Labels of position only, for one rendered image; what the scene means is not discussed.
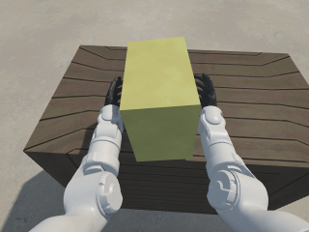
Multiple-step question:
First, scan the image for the robot left forearm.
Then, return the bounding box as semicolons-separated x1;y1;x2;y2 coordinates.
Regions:
63;104;124;210

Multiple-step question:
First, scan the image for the robot left upper arm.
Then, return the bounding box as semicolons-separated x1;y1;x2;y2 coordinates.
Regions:
29;171;123;232

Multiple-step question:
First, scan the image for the carton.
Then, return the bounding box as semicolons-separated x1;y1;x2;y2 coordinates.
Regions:
119;37;201;162

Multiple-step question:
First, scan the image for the robot right upper arm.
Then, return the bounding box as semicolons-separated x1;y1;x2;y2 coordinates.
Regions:
207;169;309;232

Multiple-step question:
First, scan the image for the robot right forearm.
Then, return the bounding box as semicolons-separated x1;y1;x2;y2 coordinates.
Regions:
197;105;258;180

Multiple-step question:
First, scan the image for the left robot hand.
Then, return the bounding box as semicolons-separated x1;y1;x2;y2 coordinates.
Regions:
104;76;124;107

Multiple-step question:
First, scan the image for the pedestal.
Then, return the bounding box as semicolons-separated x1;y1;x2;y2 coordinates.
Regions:
23;44;309;215

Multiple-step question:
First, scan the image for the right robot hand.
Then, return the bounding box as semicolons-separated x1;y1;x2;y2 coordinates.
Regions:
193;73;217;109

